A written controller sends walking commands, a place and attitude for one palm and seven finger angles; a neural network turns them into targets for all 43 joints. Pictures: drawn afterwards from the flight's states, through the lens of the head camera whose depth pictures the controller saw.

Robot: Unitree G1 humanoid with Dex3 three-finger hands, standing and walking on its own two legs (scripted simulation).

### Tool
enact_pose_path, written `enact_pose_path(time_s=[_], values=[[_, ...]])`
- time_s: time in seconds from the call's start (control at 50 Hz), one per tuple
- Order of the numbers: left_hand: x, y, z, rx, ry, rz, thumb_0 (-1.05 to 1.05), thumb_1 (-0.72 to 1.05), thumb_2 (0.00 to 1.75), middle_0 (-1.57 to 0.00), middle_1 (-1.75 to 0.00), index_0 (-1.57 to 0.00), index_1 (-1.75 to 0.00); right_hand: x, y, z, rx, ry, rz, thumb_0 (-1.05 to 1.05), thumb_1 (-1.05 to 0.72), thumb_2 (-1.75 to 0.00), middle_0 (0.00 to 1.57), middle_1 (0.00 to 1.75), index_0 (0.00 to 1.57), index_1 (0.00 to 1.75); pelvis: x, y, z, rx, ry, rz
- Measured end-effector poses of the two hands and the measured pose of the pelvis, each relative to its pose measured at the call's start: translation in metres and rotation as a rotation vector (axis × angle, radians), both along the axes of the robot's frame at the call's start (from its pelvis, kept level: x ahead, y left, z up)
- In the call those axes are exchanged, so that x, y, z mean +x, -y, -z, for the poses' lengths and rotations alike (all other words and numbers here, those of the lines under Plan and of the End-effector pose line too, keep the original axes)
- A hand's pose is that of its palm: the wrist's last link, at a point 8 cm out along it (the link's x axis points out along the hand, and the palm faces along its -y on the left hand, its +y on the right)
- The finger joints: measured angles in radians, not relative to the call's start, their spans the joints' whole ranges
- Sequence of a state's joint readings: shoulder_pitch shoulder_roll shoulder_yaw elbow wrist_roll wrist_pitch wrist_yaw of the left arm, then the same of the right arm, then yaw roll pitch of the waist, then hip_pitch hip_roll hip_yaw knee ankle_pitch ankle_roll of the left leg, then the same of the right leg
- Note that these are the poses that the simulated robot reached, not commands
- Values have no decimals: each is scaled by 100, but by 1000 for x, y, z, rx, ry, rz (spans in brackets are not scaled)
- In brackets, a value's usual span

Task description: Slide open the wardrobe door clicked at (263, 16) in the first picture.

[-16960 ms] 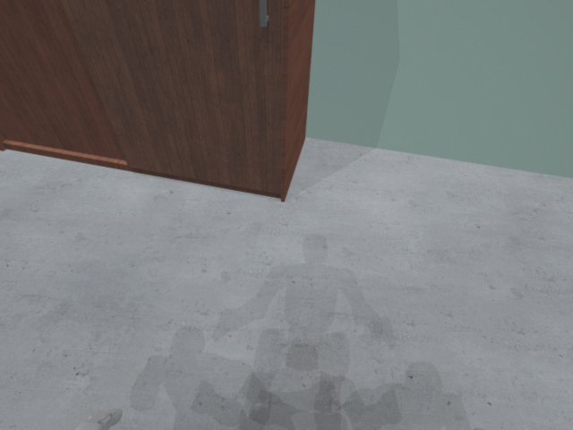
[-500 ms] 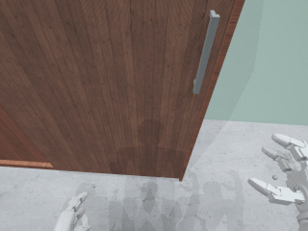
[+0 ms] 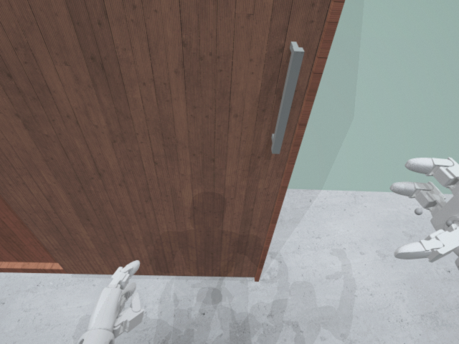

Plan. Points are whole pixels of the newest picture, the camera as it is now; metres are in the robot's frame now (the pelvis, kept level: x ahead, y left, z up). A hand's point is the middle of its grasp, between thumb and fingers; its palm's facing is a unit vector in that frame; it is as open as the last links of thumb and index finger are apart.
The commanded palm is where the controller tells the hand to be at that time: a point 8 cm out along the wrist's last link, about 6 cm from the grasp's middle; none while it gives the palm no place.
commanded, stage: raise the hand with hooked fingers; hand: right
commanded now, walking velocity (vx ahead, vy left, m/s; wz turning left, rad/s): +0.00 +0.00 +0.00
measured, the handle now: (283, 103) +0.53 -0.11 +0.18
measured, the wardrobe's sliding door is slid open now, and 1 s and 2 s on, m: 0.00 0.00 0.00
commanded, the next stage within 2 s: move the hooked fingers beside the handle in 0.66 s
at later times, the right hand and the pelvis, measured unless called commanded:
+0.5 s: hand (422, 190) +0.28 -0.26 +0.20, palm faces +0.12 +0.99 -0.05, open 14.0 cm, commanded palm +0.24 -0.30 +0.20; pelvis +0.00 +0.01 +0.00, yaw +1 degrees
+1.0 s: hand (403, 181) +0.30 -0.25 +0.19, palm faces +0.08 +1.00 -0.05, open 14.0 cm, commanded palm +0.27 -0.28 +0.20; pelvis -0.01 +0.01 +0.00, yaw +0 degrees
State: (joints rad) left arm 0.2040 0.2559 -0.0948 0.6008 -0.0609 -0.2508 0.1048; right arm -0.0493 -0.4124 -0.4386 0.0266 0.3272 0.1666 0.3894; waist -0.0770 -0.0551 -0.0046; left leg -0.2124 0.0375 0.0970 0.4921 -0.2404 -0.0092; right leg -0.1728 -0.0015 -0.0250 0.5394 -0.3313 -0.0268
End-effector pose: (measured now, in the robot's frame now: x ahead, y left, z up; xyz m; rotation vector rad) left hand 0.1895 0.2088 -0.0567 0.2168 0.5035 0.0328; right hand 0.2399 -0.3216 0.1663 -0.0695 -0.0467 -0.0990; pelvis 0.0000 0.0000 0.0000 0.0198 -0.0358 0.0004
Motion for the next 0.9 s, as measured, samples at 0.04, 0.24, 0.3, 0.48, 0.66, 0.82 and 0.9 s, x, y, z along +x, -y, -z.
enact_pose_path(time_s=[0.04, 0.24, 0.3, 0.48, 0.66, 0.82, 0.9], values=[[-2, 0, 2, -4, -14, 0, 1, 90, 90, -20, -30, -20, -30, 2, 1, -9, -9, 18, 3, -1, 48, -31, 30, 119, 30, 119, 1, -1, -1, -1, 2, 0], [-10, -13, 7, -8, -63, -20, 1, 90, 90, -20, -30, -20, -30, 21, 12, -45, -7, 42, 15, -1, 50, -30, 30, 120, 30, 120, 0, -8, -4, -7, 6, 1], [-12, -21, 7, -10, -65, -34, 1, 90, 90, -20, -30, -20, -30, 24, 6, -37, 5, -9, -16, -1, 50, -30, 30, 120, 30, 120, -1, -8, -4, -9, 0, -6], [-14, -32, -1, 14, -43, -54, 1, 90, 90, -20, -30, -20, -30, 13, -8, -28, 17, 44, -1, -1, 50, -30, 31, 120, 30, 120, -2, -13, -4, -11, 13, -17], [-10, -27, 0, -2, -31, -42, 1, 90, 90, -20, -30, -20, -30, 13, -4, -33, 1, 4, 14, -1, 50, -30, 30, 120, 30, 120, -6, -14, -4, -12, 21, -7], [-12, -23, 2, -15, -34, -37, 1, 90, 90, -20, -30, -20, -30, 12, -9, -31, 8, 17, -5, -1, 50, -30, 31, 120, 30, 120, -6, -14, -4, -12, 21, -11], [-13, -21, 3, -9, -42, -29, 1, 90, 90, -20, -30, -20, -30, 16, -12, -34, 16, 40, 4, -1, 50, -30, 31, 120, 30, 120, -6, -14, -4, -11, 24, -4]])
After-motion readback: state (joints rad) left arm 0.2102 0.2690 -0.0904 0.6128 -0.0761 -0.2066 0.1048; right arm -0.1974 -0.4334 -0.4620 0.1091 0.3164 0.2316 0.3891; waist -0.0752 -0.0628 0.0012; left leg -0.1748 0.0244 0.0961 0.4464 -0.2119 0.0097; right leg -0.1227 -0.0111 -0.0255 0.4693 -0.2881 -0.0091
